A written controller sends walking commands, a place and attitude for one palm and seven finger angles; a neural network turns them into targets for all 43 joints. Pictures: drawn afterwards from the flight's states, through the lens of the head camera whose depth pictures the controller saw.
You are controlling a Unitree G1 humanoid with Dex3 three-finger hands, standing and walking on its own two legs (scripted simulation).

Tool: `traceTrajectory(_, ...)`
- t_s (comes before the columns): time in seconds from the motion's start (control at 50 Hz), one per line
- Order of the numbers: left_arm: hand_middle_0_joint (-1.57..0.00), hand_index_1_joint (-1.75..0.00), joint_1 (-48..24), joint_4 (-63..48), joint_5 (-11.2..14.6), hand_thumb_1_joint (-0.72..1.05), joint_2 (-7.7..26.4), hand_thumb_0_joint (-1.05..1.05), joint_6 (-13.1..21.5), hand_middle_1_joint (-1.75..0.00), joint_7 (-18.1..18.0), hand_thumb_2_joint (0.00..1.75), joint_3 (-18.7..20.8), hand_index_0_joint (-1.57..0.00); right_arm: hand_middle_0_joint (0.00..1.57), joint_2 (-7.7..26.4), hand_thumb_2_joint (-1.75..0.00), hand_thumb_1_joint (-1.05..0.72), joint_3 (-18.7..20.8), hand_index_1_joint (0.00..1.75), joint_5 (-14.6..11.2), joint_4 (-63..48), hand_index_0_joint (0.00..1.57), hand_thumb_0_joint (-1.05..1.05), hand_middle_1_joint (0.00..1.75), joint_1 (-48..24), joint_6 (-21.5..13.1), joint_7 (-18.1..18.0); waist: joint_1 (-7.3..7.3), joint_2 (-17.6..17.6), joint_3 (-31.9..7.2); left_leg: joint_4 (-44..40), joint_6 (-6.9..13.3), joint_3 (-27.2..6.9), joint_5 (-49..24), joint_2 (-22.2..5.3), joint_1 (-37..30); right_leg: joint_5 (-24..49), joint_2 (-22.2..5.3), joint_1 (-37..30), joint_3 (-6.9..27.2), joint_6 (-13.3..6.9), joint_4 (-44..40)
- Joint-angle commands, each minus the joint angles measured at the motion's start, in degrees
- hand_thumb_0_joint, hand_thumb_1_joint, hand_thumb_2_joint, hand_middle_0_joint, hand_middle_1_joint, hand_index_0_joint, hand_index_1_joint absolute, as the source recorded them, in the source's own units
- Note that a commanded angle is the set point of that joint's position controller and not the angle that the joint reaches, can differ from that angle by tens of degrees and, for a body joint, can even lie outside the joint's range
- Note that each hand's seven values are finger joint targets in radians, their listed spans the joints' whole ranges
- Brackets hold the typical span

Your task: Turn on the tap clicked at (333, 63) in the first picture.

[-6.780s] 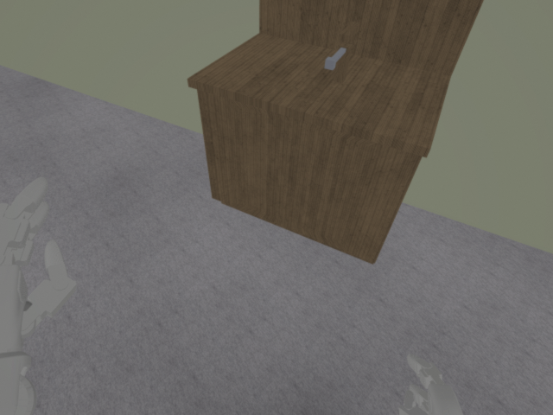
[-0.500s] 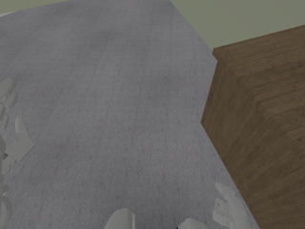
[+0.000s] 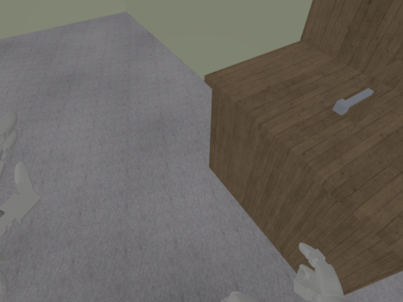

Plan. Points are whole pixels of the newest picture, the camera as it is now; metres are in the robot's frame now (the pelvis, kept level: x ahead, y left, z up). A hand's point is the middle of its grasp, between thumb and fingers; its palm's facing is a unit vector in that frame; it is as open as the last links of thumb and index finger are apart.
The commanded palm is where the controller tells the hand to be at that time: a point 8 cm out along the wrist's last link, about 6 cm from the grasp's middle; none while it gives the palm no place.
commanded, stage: turn to face it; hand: left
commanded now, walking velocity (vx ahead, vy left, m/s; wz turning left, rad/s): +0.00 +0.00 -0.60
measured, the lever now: (341, 106) +0.60 -0.31 +0.06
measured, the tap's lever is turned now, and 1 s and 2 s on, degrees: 0 0 0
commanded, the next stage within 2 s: take the last steps up to it in 1.86 s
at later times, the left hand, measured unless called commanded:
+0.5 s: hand (119, 198) +0.22 +0.14 +0.18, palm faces +0.13 -0.87 -0.47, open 7.4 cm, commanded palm +0.17 +0.19 +0.19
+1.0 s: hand (226, 227) +0.19 -0.01 +0.19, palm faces -0.19 -0.83 -0.52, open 7.4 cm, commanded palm +0.17 +0.06 +0.19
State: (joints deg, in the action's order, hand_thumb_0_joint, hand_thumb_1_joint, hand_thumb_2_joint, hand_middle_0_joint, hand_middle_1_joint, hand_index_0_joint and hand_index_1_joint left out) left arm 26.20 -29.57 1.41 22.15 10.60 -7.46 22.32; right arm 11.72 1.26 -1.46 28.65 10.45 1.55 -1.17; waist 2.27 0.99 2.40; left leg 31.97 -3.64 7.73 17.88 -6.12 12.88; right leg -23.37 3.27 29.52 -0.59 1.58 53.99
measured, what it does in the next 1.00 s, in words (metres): walks backwards, turning right: right foot, then left foot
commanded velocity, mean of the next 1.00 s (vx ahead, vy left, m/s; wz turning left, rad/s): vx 0.00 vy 0.00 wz -0.60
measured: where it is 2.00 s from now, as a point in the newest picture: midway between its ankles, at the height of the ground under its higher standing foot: outside the picture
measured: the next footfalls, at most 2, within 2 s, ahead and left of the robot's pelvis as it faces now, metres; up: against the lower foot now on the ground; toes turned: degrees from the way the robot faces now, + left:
right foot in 0.10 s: +0.06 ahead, -0.12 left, +0.00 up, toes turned -8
left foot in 0.46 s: +0.01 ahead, +0.10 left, +0.00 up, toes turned -12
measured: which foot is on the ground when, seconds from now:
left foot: down 0.00-0.10, up 0.12-0.44, down 0.46-0.74, up 0.76-1.00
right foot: up 0.00-0.08, down 0.10-0.48, up 0.50-0.70, down 0.72-1.00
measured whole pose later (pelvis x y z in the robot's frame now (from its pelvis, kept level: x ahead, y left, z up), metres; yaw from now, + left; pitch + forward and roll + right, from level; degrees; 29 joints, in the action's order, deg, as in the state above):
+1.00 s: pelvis -0.13 -0.07 +0.01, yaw -36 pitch +1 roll +2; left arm 31.2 -33.3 3.5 24.1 11.6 -8.4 23.3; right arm 13.6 1.1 -0.9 32.0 8.9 4.0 -1.1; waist -0.2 0.1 6.2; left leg 49.5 -4.5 2.1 25.3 -2.2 23.3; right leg -7.6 5.0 20.9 3.1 -5.1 28.0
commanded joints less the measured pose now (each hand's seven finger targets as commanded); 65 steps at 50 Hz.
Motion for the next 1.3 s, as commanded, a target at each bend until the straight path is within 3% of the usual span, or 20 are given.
traceTrajectory(0.0, -0.2, -0.3, -6.7, -12.1, 0.0, 0.9, 7.1, 0.0, 3.4, -0.3, -0.8, 0.9, 2.0, -0.2, 0.2, 7.9, -0.9, -0.9, 1.8, 0.3, -0.2, -6.6, 0.2, 0.0, 0.3, -0.6, -4.7, 0.4, -1.29, -13.9, -1.3, -5.1, 5.9, -0.2, -18.7, -14.6, 1.3, -0.3, -3.3, -8.4, -5.2, 1.6, -12.5)
traceTrajectory(0.06, -0.2, -0.3, -11.2, -11.3, -0.7, 0.9, 9.2, 0.0, 3.0, -0.3, -1.1, 0.9, 3.4, -0.2, 0.2, 7.6, -0.9, -0.9, 1.8, 0.3, -0.2, -6.4, 0.2, 0.0, 0.3, -0.5, -5.9, 0.9, -1.17, -2.8, -5.1, 14.4, 2.1, 2.2, -13.4, -8.9, 6.0, 19.2, -6.7, -22.2, -0.3, -1.7, -27.4)
traceTrajectory(0.08, -0.2, -0.3, -10.5, -10.2, -0.6, 0.9, 12.3, 0.0, 3.4, -0.3, -1.8, 0.9, 6.3, -0.2, 0.2, 5.6, -0.9, -0.9, 1.2, 0.3, -0.2, -7.3, 0.2, 0.0, 0.3, -2.3, -5.9, 0.6, -0.6, 12.6, -5.8, 26.8, -0.8, 2.6, 9.4, -0.9, 16.7, 41.4, -17.1, -26.8, 18.6, -7.9, -30.2)
traceTrajectory(0.1, -0.2, -0.3, -8.0, -9.5, 0.9, 0.9, 12.4, 0.0, 2.6, -0.3, -2.0, 0.9, 7.4, -0.2, 0.2, 6.7, -0.9, -0.9, 1.9, 0.3, -0.6, -7.8, 0.2, 0.0, 0.3, -5.1, -5.4, 0.6, 0.34, 16.0, -8.6, 35.0, -1.4, -5.1, 18.1, 1.3, 18.0, 40.4, -22.3, -22.2, 31.0, -10.3, -34.3)
traceTrajectory(0.12, -0.2, -0.3, -5.5, -13.2, 1.4, 0.9, 13.4, 0.0, 2.7, -0.3, -2.1, 0.9, 8.1, -0.2, 0.2, 5.5, -0.9, -0.9, 1.6, 0.3, 0.0, -7.4, 0.2, 0.0, 0.3, -5.2, -4.4, 0.5, 0.12, 10.5, -8.5, 38.6, -1.2, -9.9, 15.7, 0.1, 17.5, 29.4, -23.0, -20.7, 32.4, -11.9, -34.8)
traceTrajectory(0.2, -0.2, -0.3, 2.5, -16.2, 2.4, 0.9, 11.8, 0.0, 4.3, -0.3, -2.2, 0.9, 9.9, -0.2, 0.2, 4.0, -0.9, -0.9, -0.3, 0.3, 0.8, -5.5, 0.2, 0.0, 0.3, -6.2, -1.0, 1.0, -0.86, 3.3, -12.9, 28.6, -1.6, -8.6, 8.3, 0.6, 15.9, 24.8, -16.8, -23.9, 19.4, -11.5, -32.2)
traceTrajectory(0.4, -0.2, -0.3, 1.5, -12.9, 1.8, 0.9, 9.9, 0.0, 3.1, -0.3, -1.9, 0.9, 6.7, -0.2, 0.2, 6.4, -0.9, -0.9, 0.9, 0.3, 0.3, -6.2, 0.2, 0.0, 0.3, -4.3, 0.5, 0.3, -1.1, 3.6, -10.9, -5.1, 1.7, -5.4, 4.4, 3.2, -3.2, 9.4, -11.9, -12.1, 23.7, -7.5, -35.3)
traceTrajectory(0.46, -0.2, -0.3, -1.3, -14.2, 1.2, 0.9, 10.3, 0.0, 4.0, -0.3, -1.0, 0.9, 7.0, -0.2, 0.2, 8.5, -0.9, -0.9, 1.8, 0.3, 0.6, -7.6, 0.2, 0.0, 0.3, -4.8, -0.3, -0.6, -0.88, -14.3, -6.0, -16.3, 10.4, -18.2, 4.0, -14.2, -8.1, -0.8, 0.0, 3.0, 11.0, -0.8, -14.0)
traceTrajectory(0.5, -0.2, -0.3, -4.4, -15.7, -0.2, 0.9, 12.1, 0.0, 4.3, -0.3, -1.1, 0.9, 7.8, -0.2, 0.2, 6.0, -0.9, -0.9, 2.0, 0.3, 0.4, -7.9, 0.2, 0.0, 0.3, -5.0, -2.0, -1.1, -0.73, -15.5, -4.3, -19.5, 14.2, -19.3, 4.1, -20.6, 3.8, -2.1, -2.1, 0.6, 4.7, 0.7, 12.8)
traceTrajectory(0.56, -0.2, -0.3, -3.3, -13.3, 0.4, 0.9, 6.7, 0.0, 3.7, -0.3, -1.1, 0.9, 2.5, -0.2, 0.2, 7.3, -0.9, -0.9, 1.9, 0.3, -0.3, -6.9, 0.2, 0.0, 0.3, -2.9, -3.6, -0.1, -0.84, -13.9, -0.2, -11.6, 9.7, -4.8, -16.6, -15.6, 0.9, -3.3, -5.2, 0.9, -0.6, 1.2, 1.4)
traceTrajectory(0.64, -0.2, -0.3, -7.3, -12.9, 0.2, 0.9, 8.3, 0.0, 3.9, -0.3, -1.4, 0.9, 3.2, -0.2, 0.2, 8.3, -0.9, -0.9, 1.9, 0.3, 0.3, -6.6, 0.2, 0.0, 0.3, -0.6, -6.2, 0.4, -1.8, -15.7, -2.9, -4.4, 5.6, -0.5, -25.3, -13.6, -2.2, 2.5, -2.6, -10.6, -6.7, 1.3, -17.0)
traceTrajectory(0.68, -0.2, -0.3, -8.4, -12.2, 0.1, 0.9, 9.4, 0.0, 4.0, -0.3, -1.5, 0.9, 4.5, -0.2, 0.2, 8.0, -0.9, -0.9, 1.9, 0.3, 0.2, -6.7, 0.2, 0.0, 0.3, -0.5, -6.7, 0.8, -1.23, -10.6, -5.5, 5.4, 3.4, 0.8, -22.4, -11.6, 0.3, 12.8, -3.0, -20.1, -5.8, -0.1, -26.5)
traceTrajectory(0.72, -0.2, -0.3, -5.7, -9.9, 0.4, 0.9, 13.2, 0.0, 4.0, -0.3, -2.3, 0.9, 8.5, -0.2, 0.2, 5.0, -0.9, -0.9, 0.7, 0.3, 0.2, -8.1, 0.2, 0.0, 0.3, -3.2, -6.2, 0.8, -0.27, 12.0, -7.6, 26.0, -1.0, 0.9, 14.4, 0.3, 17.4, 42.9, -18.9, -27.8, 21.1, -9.5, -30.4)
traceTrajectory(0.74, -0.2, -0.3, -2.6, -10.1, 1.9, 0.9, 13.4, 0.0, 3.4, -0.3, -2.5, 0.9, 9.5, -0.2, 0.2, 5.8, -0.9, -0.9, 1.9, 0.3, -0.2, -8.2, 0.2, 0.0, 0.3, -4.1, -5.3, 0.4, 0.4, 15.8, -10.3, 33.7, -0.7, -6.4, 16.9, 1.0, 17.6, 39.5, -21.2, -24.4, 28.8, -10.3, -33.7)
traceTrajectory(0.8, -0.2, -0.3, 4.1, -13.5, 2.7, 0.9, 12.4, 0.0, 4.4, -0.3, -2.5, 0.9, 11.0, -0.2, 0.2, 3.7, -0.9, -0.9, -0.4, 0.3, 0.8, -6.2, 0.2, 0.0, 0.3, -5.3, -1.8, 0.9, -0.69, 2.2, -13.5, 35.0, -1.4, -9.9, 9.3, 0.2, 19.8, 33.4, -17.6, -28.4, 21.1, -12.0, -29.9)
traceTrajectory(1.06, -0.2, -0.3, 1.4, -12.7, 1.8, 0.9, 10.0, 0.0, 2.8, -0.3, -2.2, 0.9, 6.1, -0.2, 0.2, 6.7, -0.9, -0.9, 1.0, 0.3, 0.4, -6.6, 0.2, 0.0, 0.3, -4.5, 1.1, 0.3, -1.04, 4.3, -10.4, -1.4, 1.6, -6.3, 5.5, 4.3, -1.0, 6.8, -12.2, -12.6, 25.1, -8.4, -37.3)
traceTrajectory(1.12, -0.2, -0.3, -2.7, -16.3, 1.4, 0.9, 10.6, 0.0, 4.2, -0.3, -1.4, 0.9, 5.8, -0.2, 0.2, 8.8, -0.9, -0.9, 1.9, 0.3, 1.0, -7.6, 0.2, 0.0, 0.3, -4.5, 0.2, -0.3, -1.5, -8.5, -5.7, -14.0, 8.1, -17.7, 5.8, -8.8, -9.3, -1.1, -1.9, 2.8, 17.5, -2.3, -24.1)
traceTrajectory(1.16, -0.2, -0.3, -3.5, -16.4, 0.3, 0.9, 12.0, 0.0, 4.3, -0.3, -1.3, 0.9, 7.4, -0.2, 0.2, 6.4, -0.9, -0.9, 1.7, 0.3, 0.7, -8.4, 0.2, 0.0, 0.3, -5.3, -1.5, -0.8, -0.83, -17.7, -4.7, -20.9, 14.1, -22.4, 8.6, -20.1, 5.5, -3.0, -0.2, -1.3, 5.1, 0.4, 8.7)
traceTrajectory(1.22, -0.2, -0.3, -4.0, -14.8, 0.4, 0.9, 8.4, 0.0, 4.4, -0.3, -1.0, 0.9, 4.0, -0.2, 0.2, 6.8, -0.9, -0.9, 2.0, 0.3, 0.4, -7.3, 0.2, 0.0, 0.3, -3.6, -3.7, -0.1, -0.62, -15.1, -0.5, -13.3, 10.6, -7.6, -9.3, -15.3, 2.6, -3.2, -4.4, 1.6, 1.1, 1.1, 4.9)
traceTrajectory(1.28, -0.2, -0.3, -4.8, -12.8, 0.6, 0.9, 7.7, 0.0, 4.2, -0.3, -1.4, 0.9, 2.9, -0.2, 0.2, 8.0, -0.9, -0.9, 1.9, 0.3, 0.2, -6.5, 0.2, 0.0, 0.3, -0.7, -5.6, 0.8, -1.87, -15.1, -2.8, -6.9, 6.8, -3.1, -24.8, -13.8, -1.9, -0.4, -3.2, -7.2, -4.0, 1.2, -12.9)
